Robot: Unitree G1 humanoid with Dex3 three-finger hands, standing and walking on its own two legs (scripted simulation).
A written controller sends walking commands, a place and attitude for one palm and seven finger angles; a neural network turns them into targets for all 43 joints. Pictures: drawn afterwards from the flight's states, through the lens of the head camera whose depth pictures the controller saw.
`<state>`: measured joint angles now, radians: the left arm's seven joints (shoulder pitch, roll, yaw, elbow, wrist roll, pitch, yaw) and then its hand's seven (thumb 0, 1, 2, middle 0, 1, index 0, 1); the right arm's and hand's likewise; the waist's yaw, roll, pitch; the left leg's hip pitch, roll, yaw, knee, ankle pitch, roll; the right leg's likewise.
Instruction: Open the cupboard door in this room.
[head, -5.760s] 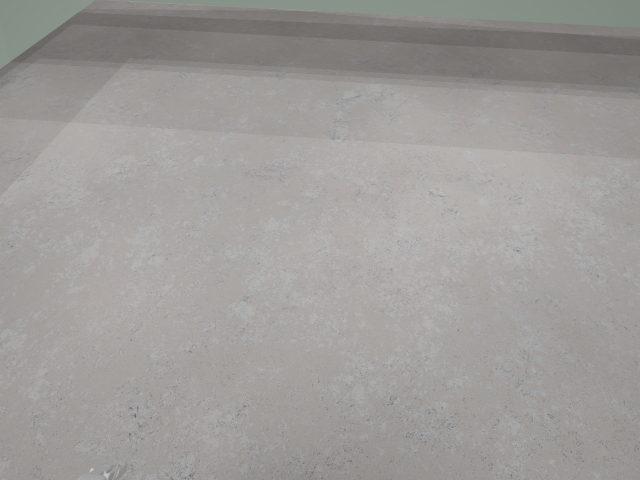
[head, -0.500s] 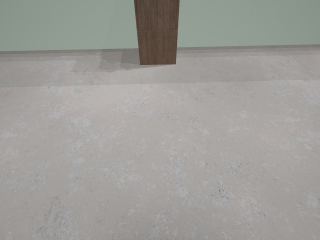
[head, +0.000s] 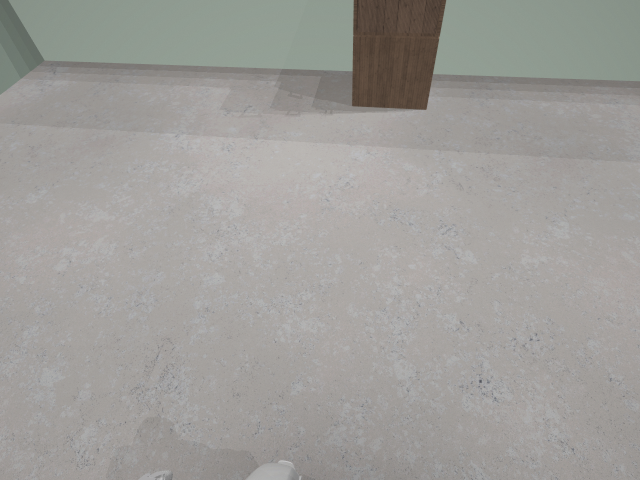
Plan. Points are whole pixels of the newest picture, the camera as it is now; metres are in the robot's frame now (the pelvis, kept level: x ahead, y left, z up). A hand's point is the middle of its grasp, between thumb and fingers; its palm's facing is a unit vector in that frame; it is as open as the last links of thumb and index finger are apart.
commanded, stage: turn or walk to find it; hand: left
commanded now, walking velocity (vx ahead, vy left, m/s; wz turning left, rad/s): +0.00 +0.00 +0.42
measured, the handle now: out of the picture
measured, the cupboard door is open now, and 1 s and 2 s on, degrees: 0 0 0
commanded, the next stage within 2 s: stand and wait in 0.56 s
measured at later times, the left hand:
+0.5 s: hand out of the picture -0.03 +0.26 -0.18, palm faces +0.26 -0.94 -0.24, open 7.4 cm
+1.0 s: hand out of the picture +0.00 +0.18 -0.15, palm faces +0.34 -0.91 -0.25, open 7.3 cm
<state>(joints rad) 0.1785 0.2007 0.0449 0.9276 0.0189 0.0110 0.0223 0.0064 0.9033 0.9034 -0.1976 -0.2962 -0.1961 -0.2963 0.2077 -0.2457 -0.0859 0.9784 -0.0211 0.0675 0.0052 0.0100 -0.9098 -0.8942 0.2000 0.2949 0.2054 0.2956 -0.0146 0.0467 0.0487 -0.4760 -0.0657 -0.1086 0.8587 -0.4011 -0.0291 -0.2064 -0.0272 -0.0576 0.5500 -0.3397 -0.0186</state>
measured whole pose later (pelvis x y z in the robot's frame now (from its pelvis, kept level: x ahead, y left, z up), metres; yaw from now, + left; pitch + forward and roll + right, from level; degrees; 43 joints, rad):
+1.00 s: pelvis +0.00 -0.01 +0.01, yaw +19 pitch -1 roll +1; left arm 0.22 0.16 0.01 1.01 0.02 -0.01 0.02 0.00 0.92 0.90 -0.20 -0.30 -0.20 -0.30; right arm 0.24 -0.22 -0.06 1.07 -0.01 0.05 -0.01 0.01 -0.91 -0.89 0.20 0.29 0.20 0.30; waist -0.01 0.04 0.04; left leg -0.32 0.03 -0.02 0.83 -0.42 -0.03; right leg -0.20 -0.02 -0.11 0.48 -0.26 -0.05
